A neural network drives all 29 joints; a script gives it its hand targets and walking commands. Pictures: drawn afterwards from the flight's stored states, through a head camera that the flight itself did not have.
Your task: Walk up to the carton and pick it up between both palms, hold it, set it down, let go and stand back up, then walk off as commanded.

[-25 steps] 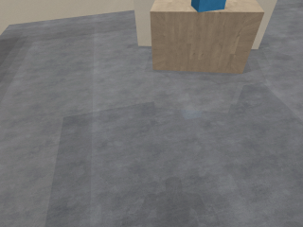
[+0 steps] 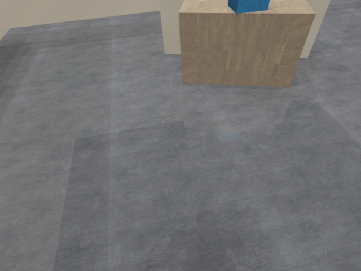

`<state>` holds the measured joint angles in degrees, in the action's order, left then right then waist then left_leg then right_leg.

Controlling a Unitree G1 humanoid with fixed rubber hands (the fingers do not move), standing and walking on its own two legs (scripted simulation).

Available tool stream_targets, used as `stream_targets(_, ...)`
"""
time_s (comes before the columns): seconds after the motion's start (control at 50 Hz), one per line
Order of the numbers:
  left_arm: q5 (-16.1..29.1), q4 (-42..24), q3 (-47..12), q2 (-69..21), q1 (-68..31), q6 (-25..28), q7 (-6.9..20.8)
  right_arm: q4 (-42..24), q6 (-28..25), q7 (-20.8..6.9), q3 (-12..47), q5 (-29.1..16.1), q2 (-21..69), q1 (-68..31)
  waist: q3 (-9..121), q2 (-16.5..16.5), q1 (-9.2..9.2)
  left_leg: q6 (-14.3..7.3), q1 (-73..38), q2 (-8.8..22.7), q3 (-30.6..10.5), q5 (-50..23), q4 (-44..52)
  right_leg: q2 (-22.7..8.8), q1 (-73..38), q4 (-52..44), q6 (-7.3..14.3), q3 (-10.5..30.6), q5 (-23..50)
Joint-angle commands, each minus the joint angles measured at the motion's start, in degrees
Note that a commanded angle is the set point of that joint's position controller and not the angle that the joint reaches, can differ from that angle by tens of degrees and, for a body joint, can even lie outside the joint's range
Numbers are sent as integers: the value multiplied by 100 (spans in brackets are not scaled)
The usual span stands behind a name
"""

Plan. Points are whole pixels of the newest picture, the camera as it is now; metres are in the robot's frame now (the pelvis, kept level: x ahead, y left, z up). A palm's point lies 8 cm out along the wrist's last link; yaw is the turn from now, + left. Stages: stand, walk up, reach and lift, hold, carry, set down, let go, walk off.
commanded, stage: stand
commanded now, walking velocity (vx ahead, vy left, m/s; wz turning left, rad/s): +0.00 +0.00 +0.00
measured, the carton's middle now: out of the picture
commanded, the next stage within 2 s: walk up in 0.30 s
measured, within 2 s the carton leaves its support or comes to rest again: neither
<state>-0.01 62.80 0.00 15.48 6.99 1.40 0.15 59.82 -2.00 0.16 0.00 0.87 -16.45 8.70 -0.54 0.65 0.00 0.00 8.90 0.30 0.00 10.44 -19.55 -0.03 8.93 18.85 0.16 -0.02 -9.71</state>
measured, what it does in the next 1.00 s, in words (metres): steps to the right: right foot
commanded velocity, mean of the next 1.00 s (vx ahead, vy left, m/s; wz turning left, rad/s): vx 0.00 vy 0.00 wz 0.00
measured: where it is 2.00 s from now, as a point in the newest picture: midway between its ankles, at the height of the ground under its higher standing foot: (241, 211)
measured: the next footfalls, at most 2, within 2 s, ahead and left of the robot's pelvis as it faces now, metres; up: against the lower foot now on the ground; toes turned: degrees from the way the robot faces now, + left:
right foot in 0.90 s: +0.21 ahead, -0.25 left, +0.00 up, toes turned -5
left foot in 1.40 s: +0.51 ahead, -0.08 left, +0.00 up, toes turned -3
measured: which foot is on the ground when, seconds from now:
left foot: down 0.00-0.90, up 0.92-1.00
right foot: down 0.00-0.56, up 0.58-0.88, down 0.90-1.00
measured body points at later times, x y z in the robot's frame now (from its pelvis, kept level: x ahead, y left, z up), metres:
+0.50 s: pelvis +0.00 +0.00 +0.00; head +0.01 +0.00 +0.45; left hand +0.08 +0.27 -0.14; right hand +0.09 -0.27 -0.14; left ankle +0.00 +0.12 -0.75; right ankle +0.00 -0.12 -0.75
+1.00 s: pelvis +0.12 -0.14 -0.02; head +0.13 -0.17 +0.43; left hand +0.18 +0.18 -0.12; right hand +0.19 -0.45 -0.16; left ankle +0.03 +0.04 -0.69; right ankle +0.17 -0.24 -0.75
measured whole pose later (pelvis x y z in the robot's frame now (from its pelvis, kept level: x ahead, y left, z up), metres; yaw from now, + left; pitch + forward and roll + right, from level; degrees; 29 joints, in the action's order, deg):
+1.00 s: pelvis +0.12 -0.14 -0.02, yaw -3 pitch -2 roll +1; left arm 0.0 55.7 2.4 21.9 16.2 1.6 5.1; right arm 58.4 -3.2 -1.2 0.0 0.9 -23.3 10.0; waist -2.1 3.0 0.7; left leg -0.2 14.4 5.4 0.6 28.2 -56.4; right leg -1.1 20.0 36.8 0.9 -2.0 -15.5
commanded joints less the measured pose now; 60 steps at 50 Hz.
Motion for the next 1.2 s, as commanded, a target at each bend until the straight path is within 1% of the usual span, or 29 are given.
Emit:
stream_targets(0.0,-54,-253,358,1576,-151,127,-38,-245,-101,46,-294,-28,-1377,-297,194,53,60,-154,-176,700,-578,-700,416,-744,-297,-253,130,523,565)
stream_targets(0.04,-12,-248,289,1360,45,135,-4,-240,-119,75,-298,6,-1543,-288,121,56,189,-159,-78,739,-557,-587,357,-833,-303,-354,190,601,567)
stream_targets(0.06,-82,-184,339,1663,-251,115,-22,-263,-92,47,-286,-39,-1310,-164,174,-4,-141,-171,-30,735,-613,-277,474,-787,-346,-300,172,589,396)
stream_targets(0.08,-19,-256,366,1433,-82,126,-24,-226,-86,55,-330,13,-1606,-338,126,109,152,-178,12,700,-614,-203,529,-750,-385,-273,137,581,304)
stream_targets(0.12,-95,-268,315,1468,-347,146,-39,-192,-97,47,-291,13,-1559,-213,-28,95,-48,-172,69,721,-585,-204,560,-781,-304,-313,136,555,360)
stream_targets(0.2,-31,-296,319,1382,-271,120,1,-304,-103,69,-286,9,-1527,-292,21,-100,6,-222,-44,775,-615,-587,440,-789,-302,-247,168,538,515)
stream_targets(0.22,-3,-260,322,1337,-26,151,-9,-267,-80,77,-328,13,-1586,-182,318,391,120,-218,-153,713,-485,-569,392,-815,-488,-373,144,612,630)
stream_targets(0.24,-38,-208,287,1502,-46,108,-50,-202,-63,49,-302,-31,-1536,-143,95,-16,-14,-153,-121,740,-643,-610,486,-761,-315,-144,144,457,481)
stream_targets(0.46,-29,-224,327,1468,-50,132,-50,-135,-98,85,-257,-10,-1517,-231,144,-53,17,-193,-117,746,-600,-495,306,-760,-256,-371,175,650,672)
stream_targets(0.48,-305,-680,736,2101,362,139,167,-414,-258,15,-686,147,-2155,322,983,-59,-128,-548,-878,756,-471,1839,-131,-397,171,273,422,525,-1802)
stream_targets(0.5,-333,-807,753,1946,-28,104,251,-351,-289,-23,-768,175,-2308,562,482,49,-311,-801,-965,1047,-1058,2916,56,-311,1378,721,427,543,-2597)
stream_targets(0.52,-328,-1059,705,1781,-695,39,318,-328,-326,-8,-914,229,-2434,820,-236,273,-641,-1043,-1437,1472,-1671,3634,862,32,2792,1554,73,-51,-2046)
stream_targets(0.54,-359,-1255,618,1695,-890,-37,364,-391,-354,-5,-985,180,-2527,666,-541,1143,-602,-1312,-1101,2270,-2481,3674,1342,-199,3413,2985,10,16,-1844)
stream_targets(0.58,-302,-1279,727,1819,-645,-77,486,-657,-404,10,-932,101,-2513,109,-855,501,-258,-1367,-273,2516,-2142,3225,1497,-458,3095,3555,-29,519,-1597)
stream_targets(0.62,-172,-1124,743,1968,-67,-13,555,-738,-470,-11,-836,62,-2321,-146,-602,668,-13,-1195,-513,2061,-1399,2497,1295,-640,2796,3602,-80,458,-1216)
stream_targets(0.64,-194,-1169,793,1949,-172,-4,609,-754,-498,-31,-787,70,-2220,245,-166,7,-149,-1258,-1023,2011,-1364,2278,1201,-610,2805,3168,-42,371,-1311)
stream_targets(0.7,-185,-1363,766,1885,-551,-53,679,-716,-490,-45,-823,77,-2350,505,-442,492,-367,-1099,-1208,1899,-894,1659,1140,-635,2891,2660,-107,224,-1042)
stream_targets(0.78,-102,-1182,837,1829,174,-49,711,-889,-472,-69,-776,151,-2549,-444,-899,1257,290,-896,628,1520,-31,2258,1048,-567,1192,2070,-95,-271,-598)
stream_targets(0.82,-107,-809,941,2056,1108,-34,599,-941,-418,-68,-719,139,-2364,-705,-469,191,777,-734,1097,1226,327,2310,-208,-397,-186,1410,-42,-510,-34)
stream_targets(0.84,-77,-561,1075,2218,1936,-8,535,-956,-371,-46,-640,205,-2191,-647,-82,-297,1076,-570,1469,913,561,2069,-1689,-259,-1188,1295,-99,-423,-254)
stream_targets(0.86,-160,-544,1135,2510,2698,67,417,-1054,-361,-95,-433,107,-1673,-522,80,-1714,1356,-364,2271,87,1055,2116,-3646,-543,-1412,170,198,740,-1554)
stream_targets(0.88,-214,-701,1180,2921,2652,114,299,-1160,-309,-113,-336,33,-1403,-318,-25,-2294,1167,-235,3182,-251,306,2557,-4437,-1290,-1375,-818,394,2706,-3154)
stream_targets(0.92,-109,-1200,1135,2987,1035,119,247,-716,-187,-122,-474,-64,-2111,358,-243,-1369,302,-283,2868,281,-302,1593,-5081,-1915,-295,-1950,550,4404,-4758)
stream_targets(0.96,-79,-1311,1065,2562,712,212,204,-532,-210,-149,-521,-120,-2291,324,-333,-665,110,-317,2592,661,-233,990,-4585,-1481,-120,-1171,601,2976,-2961)
stream_targets(1.0,-64,-1338,931,2176,900,267,196,-555,-242,-203,-476,-55,-2086,285,-164,-478,47,-268,2328,800,-199,632,-4095,-966,-113,-866,475,1867,-1427)
stream_targets(1.08,-25,-1301,799,2062,1577,361,231,-811,-237,-258,-476,10,-1957,-202,271,-94,291,-58,2794,520,-65,681,-3190,-1157,-1471,-623,772,1636,496)
stream_targets(1.1,12,-1268,789,2131,1563,369,213,-786,-213,-258,-426,-40,-1893,-273,85,-373,362,20,2700,558,-75,350,-2900,-1017,-1277,-789,549,1367,233)
stream_targets(1.14,-57,-1289,720,2001,1420,406,275,-842,-226,-289,-428,-11,-1867,-549,-391,-391,290,18,3019,546,7,123,-2712,-1122,-875,-1218,701,1565,-853)
stream_targets(1.18,-6,-1237,773,2124,1462,385,294,-945,-241,-314,-415,-10,-1841,-776,-825,-271,301,-45,2912,560,108,-56,-2219,-1014,-506,-1348,449,1263,-691)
